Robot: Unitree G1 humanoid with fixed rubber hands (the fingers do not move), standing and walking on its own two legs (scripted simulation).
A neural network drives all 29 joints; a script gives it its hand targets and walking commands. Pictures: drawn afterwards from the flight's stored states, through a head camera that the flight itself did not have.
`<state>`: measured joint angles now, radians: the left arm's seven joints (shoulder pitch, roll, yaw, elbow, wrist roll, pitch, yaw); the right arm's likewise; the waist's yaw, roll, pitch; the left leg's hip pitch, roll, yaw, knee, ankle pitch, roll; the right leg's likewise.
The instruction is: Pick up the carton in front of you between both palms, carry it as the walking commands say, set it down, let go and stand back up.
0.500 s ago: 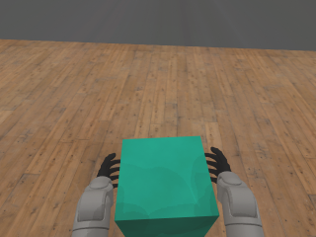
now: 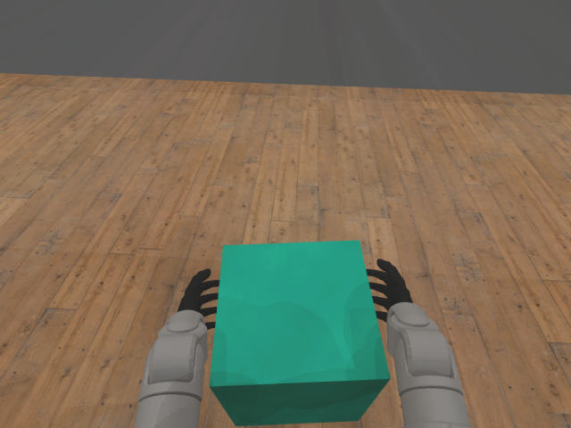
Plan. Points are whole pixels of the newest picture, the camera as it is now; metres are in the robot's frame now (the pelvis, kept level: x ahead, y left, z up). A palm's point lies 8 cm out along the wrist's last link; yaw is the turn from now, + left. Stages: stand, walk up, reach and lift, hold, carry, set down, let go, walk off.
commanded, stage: carry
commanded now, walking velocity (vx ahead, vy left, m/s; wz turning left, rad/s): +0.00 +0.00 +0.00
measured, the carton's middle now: (294, 337) +0.30 +0.00 -0.05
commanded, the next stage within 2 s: hold in 1.54 s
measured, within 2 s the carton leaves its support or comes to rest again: neither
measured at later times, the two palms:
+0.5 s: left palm (189, 330) +0.27 +0.15 +0.04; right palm (402, 318) +0.28 -0.15 +0.05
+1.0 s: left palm (185, 334) +0.26 +0.15 +0.04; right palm (401, 324) +0.27 -0.14 +0.05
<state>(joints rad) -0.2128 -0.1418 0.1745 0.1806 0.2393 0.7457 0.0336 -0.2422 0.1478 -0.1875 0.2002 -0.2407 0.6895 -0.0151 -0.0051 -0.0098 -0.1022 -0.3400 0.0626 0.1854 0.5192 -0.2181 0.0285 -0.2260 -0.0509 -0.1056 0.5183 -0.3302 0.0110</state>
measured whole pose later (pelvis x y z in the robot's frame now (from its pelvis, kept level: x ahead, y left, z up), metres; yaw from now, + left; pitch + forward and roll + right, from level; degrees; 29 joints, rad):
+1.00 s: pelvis -0.03 +0.00 +0.00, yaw +0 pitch +2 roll +0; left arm -0.23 -0.14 0.18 0.19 0.24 0.75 0.03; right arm -0.25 0.15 -0.20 0.20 -0.24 0.70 -0.01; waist 0.00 -0.01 -0.10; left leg -0.37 0.06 0.19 0.51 -0.18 0.04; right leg -0.26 -0.05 -0.10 0.54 -0.30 0.01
